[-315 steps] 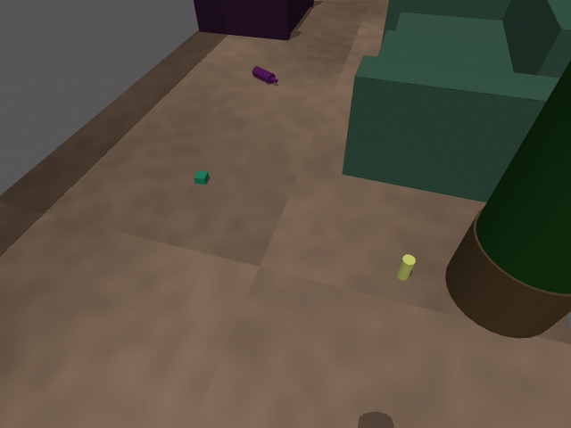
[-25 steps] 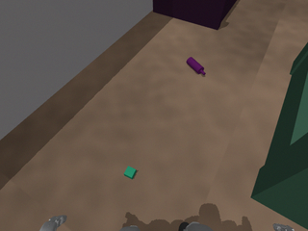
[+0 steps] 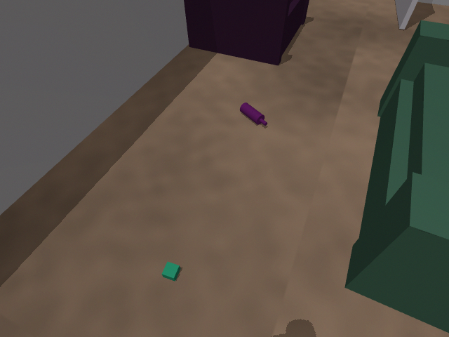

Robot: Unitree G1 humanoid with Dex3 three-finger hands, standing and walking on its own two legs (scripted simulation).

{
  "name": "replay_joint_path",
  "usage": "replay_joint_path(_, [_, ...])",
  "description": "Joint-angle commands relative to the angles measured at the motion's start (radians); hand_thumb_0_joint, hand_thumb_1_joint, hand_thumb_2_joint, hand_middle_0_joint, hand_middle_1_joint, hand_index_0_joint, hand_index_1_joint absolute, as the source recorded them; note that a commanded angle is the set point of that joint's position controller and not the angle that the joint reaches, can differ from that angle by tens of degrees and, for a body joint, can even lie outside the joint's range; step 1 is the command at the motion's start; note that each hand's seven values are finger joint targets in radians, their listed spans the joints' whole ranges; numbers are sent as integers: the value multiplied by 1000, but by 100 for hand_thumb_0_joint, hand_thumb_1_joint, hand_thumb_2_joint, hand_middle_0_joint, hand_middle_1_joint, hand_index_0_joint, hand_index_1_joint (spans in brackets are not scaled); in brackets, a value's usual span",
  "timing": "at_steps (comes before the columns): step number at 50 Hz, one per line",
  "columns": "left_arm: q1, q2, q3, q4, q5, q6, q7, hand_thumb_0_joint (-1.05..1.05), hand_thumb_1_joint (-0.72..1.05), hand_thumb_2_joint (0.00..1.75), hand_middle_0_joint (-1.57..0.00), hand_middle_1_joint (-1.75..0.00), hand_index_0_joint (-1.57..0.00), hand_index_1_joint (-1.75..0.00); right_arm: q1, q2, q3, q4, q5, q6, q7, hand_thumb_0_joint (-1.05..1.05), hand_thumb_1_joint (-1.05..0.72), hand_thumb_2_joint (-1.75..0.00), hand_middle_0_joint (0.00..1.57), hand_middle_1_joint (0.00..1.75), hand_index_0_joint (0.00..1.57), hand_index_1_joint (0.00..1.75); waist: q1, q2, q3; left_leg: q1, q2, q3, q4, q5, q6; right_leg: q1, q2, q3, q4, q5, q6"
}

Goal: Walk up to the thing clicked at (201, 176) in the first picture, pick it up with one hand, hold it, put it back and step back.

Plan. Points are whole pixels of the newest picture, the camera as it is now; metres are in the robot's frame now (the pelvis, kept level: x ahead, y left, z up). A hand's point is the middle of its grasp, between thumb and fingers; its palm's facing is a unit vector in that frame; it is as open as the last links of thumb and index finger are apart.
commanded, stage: walk up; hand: left
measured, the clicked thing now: (171, 271) +0.51 +0.26 -0.74
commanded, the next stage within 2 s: none
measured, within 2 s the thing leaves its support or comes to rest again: neither
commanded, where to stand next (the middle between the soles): +0.12 +0.01 m, yaw +1 degrees
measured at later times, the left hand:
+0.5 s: hand out of the picture +0.13 +0.28 -0.16, palm faces +0.05 -0.92 -0.38, open 7.4 cm
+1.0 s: hand out of the picture +0.01 +0.28 -0.12, palm faces +0.05 -0.89 -0.45, open 7.4 cm
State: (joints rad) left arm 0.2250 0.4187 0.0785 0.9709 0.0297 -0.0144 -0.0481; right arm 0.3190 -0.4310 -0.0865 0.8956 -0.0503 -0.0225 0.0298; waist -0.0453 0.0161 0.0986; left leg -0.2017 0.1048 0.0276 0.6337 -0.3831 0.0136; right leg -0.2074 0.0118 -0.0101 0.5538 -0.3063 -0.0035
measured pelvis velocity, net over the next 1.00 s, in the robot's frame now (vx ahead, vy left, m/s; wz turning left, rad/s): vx -0.02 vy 0.00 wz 0.04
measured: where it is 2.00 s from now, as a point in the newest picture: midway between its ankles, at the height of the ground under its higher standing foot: outside the picture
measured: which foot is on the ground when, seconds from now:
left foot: down 0.00-0.00, up 0.02-0.38, down 0.40-0.78, up 0.80-1.00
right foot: down 0.00-0.42, up 0.44-0.72, down 0.74-1.00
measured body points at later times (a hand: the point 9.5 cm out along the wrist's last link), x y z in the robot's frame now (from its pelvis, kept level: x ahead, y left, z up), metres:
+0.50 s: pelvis +0.04 +0.02 -0.01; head +0.13 +0.03 +0.43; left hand +0.13 +0.33 -0.14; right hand +0.18 -0.28 -0.13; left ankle +0.14 +0.13 -0.73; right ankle +0.00 -0.12 -0.66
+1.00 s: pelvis -0.02 +0.00 +0.01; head +0.00 -0.03 +0.45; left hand +0.00 +0.32 -0.09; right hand +0.06 -0.31 -0.13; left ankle -0.04 +0.15 -0.68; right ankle -0.03 -0.09 -0.73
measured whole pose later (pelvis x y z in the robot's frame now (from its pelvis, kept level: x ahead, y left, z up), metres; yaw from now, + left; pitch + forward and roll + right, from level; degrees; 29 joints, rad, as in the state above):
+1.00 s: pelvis -0.02 +0.00 +0.01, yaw +2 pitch -2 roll +2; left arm 0.30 0.36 0.08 0.85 0.06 0.01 -0.02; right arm 0.28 -0.41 -0.06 0.89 -0.01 0.02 0.01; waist 0.04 0.04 0.08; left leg -0.39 -0.06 -0.08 0.95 -0.44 -0.02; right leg -0.22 -0.01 -0.03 0.60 -0.35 -0.07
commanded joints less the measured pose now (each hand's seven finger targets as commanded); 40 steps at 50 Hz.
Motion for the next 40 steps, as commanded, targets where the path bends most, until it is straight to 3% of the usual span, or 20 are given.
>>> replay_joint_path(1, [222, 335, 88, -52, 2, -61, 50, 0, 90, 90, -20, -30, -20, -30, -140, -119, -13, -169, 31, 6, -8, 0, -90, -90, 20, 30, 20, 30, 155, -169, -79, -521, -154, -122, 438, -157, 19, 345, -392, 656, -373, -155, -144])
replay_joint_path(2, [156, 359, 85, -88, 0, -58, 46, 0, 90, 90, -20, -30, -20, -30, -138, -194, -37, -158, 27, 8, -14, 0, -90, -90, 20, 30, 20, 30, 139, -89, -7, -479, -89, -196, 452, -147, 16, 194, -445, 707, -402, -325, -225])
replay_joint_path(3, [87, 328, 79, -110, -5, -59, 42, 0, 90, 90, -20, -30, -20, -30, -125, -218, -45, -139, 32, 1, -9, 0, -90, -90, 20, 30, 20, 30, 102, -87, 71, -478, -57, -209, 458, -98, 18, 134, -419, 620, -411, -335, -254])
replay_joint_path(5, [15, 265, 62, -132, -20, -72, 50, 0, 90, 90, -20, -30, -20, -30, -26, -205, -43, -91, 40, 5, 8, 0, -90, -90, 20, 30, 20, 30, 37, -93, 82, -459, -52, -238, 416, 5, 2, 159, -290, 353, -363, -131, -189])
replay_joint_path(7, [63, 245, 52, -124, -27, -83, 62, 0, 90, 90, -20, -30, -20, -30, 32, -176, -38, -69, 34, 20, 13, 0, -90, -90, 20, 30, 20, 30, 34, -118, 67, -375, -86, -203, 397, 70, -14, 105, -244, 202, -295, 253, -148])
replay_joint_path(10, [45, 200, 32, -147, -14, -82, 75, 0, 90, 90, -20, -30, -20, -30, -13, -117, -19, -73, 40, 36, 1, 0, -90, -90, 20, 30, 20, 30, 44, -162, 71, -233, -118, -176, 269, 96, -30, -6, -213, 53, -212, 728, -146])
replay_joint_path(13, [-16, 195, 24, -178, -25, -50, 80, 0, 90, 90, -20, -30, -20, -30, -52, -111, -9, -83, 52, 38, -9, 0, -90, -90, 20, 30, 20, 30, 56, -251, 50, -154, -118, -84, 153, 146, -26, -27, -210, 23, -146, 787, -140])
replay_joint_path(17, [-31, 208, 19, -206, -43, 5, 93, 0, 90, 90, -20, -30, -20, -30, -71, -143, -26, -92, 34, 51, -21, 0, -90, -90, 20, 30, 20, 30, 47, -222, -16, -84, -122, -29, -1, 205, 7, -16, -214, 45, 43, 720, -128])
replay_joint_path(18, [-38, 214, 19, -206, -50, 10, 97, 0, 90, 90, -20, -30, -20, -30, -50, -145, -30, -89, 31, 49, -21, 0, -90, -90, 20, 30, 20, 30, 29, -190, -52, -41, -130, -13, -96, 294, 23, 1, -199, 38, 117, 677, -107])
replay_joint_path(19, [-8, 198, 17, -204, -57, 12, 99, 0, 90, 90, -20, -30, -20, -30, -39, -175, -40, -93, 26, 42, -23, 0, -90, -90, 20, 30, 20, 30, 15, -80, -106, 24, -114, -43, -160, 570, 47, 12, -150, 32, 242, 592, -70])
replay_joint_path(20, [17, 171, 14, -212, -75, 10, 102, 0, 90, 90, -20, -30, -20, -30, -21, -240, -61, -112, 18, 38, -26, 0, -90, -90, 20, 30, 20, 30, -6, 96, -188, 107, 39, -202, -159, 979, 128, -31, -38, -5, 474, 391, -17])
replay_joint_path(21, [92, 127, 11, -197, -86, 19, 113, 0, 90, 90, -20, -30, -20, -30, -46, -243, -62, -140, 16, 38, -27, 0, -90, -90, 20, 30, 20, 30, 28, 207, -240, 251, 151, -367, -119, 1260, 214, -176, 95, 37, 617, -322, -7])
replay_joint_path(22, [117, 140, 8, -188, -81, 33, 129, 0, 90, 90, -20, -30, -20, -30, -52, -262, -69, -146, 31, 42, -29, 0, -90, -90, 20, 30, 20, 30, 18, 262, -286, 208, 243, -445, -135, 1258, 308, -169, 61, 77, 725, -421, -17])
replay_joint_path(26, [84, 190, 29, -160, -71, 55, 118, 0, 90, 90, -20, -30, -20, -30, -195, -164, -49, -223, 31, 71, -41, 0, -90, -90, 20, 30, 20, 30, 46, 138, -203, -3, 106, -239, -160, 781, 202, -182, 48, 137, 781, -283, -17])
replay_joint_path(33, [77, 143, 33, -178, -31, 39, 96, 0, 90, 90, -20, -30, -20, -30, -174, -180, -51, -229, 21, 71, -37, 0, -90, -90, 20, 30, 20, 30, 30, 170, -223, 43, 148, -311, -151, 439, 241, -129, 1, 39, 338, -237, 12])
replay_joint_path(35, [157, 145, 41, -144, -18, 35, 84, 0, 90, 90, -20, -30, -20, -30, -224, -205, -52, -240, 25, 75, -36, 0, -90, -90, 20, 30, 20, 30, 76, 162, -224, -66, 155, -320, -145, 296, 204, -13, -13, 28, 147, -149, -20])
replay_joint_path(37, [178, 159, 56, -121, 3, 24, 73, 0, 90, 90, -20, -30, -20, -30, -220, -172, -40, -230, 36, 84, -36, 0, -90, -90, 20, 30, 20, 30, 87, 78, -187, -240, 80, -272, -67, 118, 120, 106, -3, 60, -31, -77, -55])
replay_joint_path(38, [143, 209, 70, -148, 22, 22, 70, 0, 90, 90, -20, -30, -20, -30, -205, -127, -27, -233, 46, 81, -36, 0, -90, -90, 20, 30, 20, 30, 86, -131, -110, -395, -51, -192, 92, -123, 52, 56, -142, 338, -169, -268, -130])
replay_joint_path(39, [23, 308, 93, -205, 29, 21, 68, 0, 90, 90, -20, -30, -20, -30, -231, -119, -26, -235, 45, 70, -46, 0, -90, -90, 20, 30, 20, 30, 100, -273, -22, -444, -223, -110, 349, -215, -14, -146, -413, 618, -293, -279, -256])
replay_joint_path(40, [-53, 358, 96, -240, 29, 16, 72, 0, 90, 90, -20, -30, -20, -30, -266, -197, -49, -222, 32, 67, -61, 0, -90, -90, 20, 30, 20, 30, 115, -254, 20, -316, -169, -230, 503, -218, -24, -350, -497, 719, -328, -217, -336])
